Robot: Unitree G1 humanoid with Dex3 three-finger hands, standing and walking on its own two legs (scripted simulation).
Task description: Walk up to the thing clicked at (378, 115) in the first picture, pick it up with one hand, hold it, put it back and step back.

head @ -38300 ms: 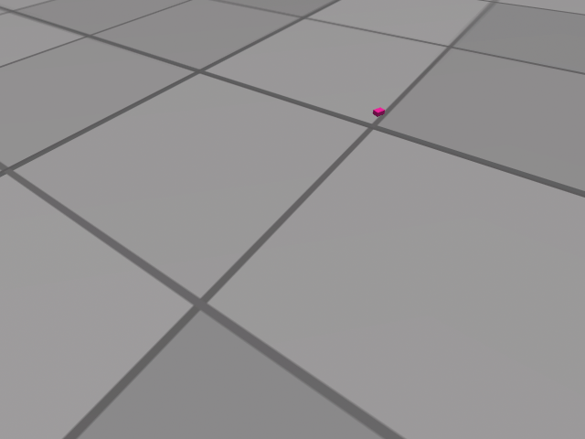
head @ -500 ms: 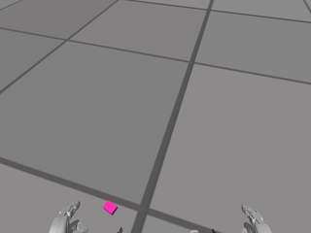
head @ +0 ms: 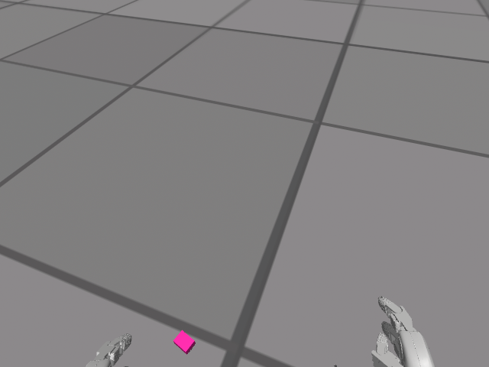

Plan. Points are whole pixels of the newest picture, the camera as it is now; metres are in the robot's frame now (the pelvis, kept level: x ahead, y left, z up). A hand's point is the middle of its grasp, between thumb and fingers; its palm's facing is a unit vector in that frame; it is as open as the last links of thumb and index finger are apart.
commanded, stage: home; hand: left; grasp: from above
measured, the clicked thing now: (184, 342) +0.43 +0.23 -0.70
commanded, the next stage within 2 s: stand in 1.66 s
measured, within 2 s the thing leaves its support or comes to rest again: neither
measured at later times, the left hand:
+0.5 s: hand out of the picture +0.17 +0.18 -0.05, palm faces +0.05 -0.98 -0.19, open 7.4 cm
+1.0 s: hand out of the picture +0.17 +0.18 -0.05, palm faces +0.05 -0.98 -0.20, open 7.4 cm
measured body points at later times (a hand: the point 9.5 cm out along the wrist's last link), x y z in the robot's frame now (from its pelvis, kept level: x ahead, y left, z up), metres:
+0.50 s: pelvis +0.01 +0.00 +0.00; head +0.02 +0.00 +0.45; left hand +0.17 +0.23 -0.03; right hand +0.16 -0.25 -0.06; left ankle +0.01 +0.13 -0.68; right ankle +0.02 -0.15 -0.68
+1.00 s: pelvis +0.01 +0.00 +0.00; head +0.02 +0.01 +0.45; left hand +0.17 +0.23 -0.03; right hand +0.16 -0.25 -0.06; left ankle +0.01 +0.13 -0.68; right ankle +0.02 -0.15 -0.68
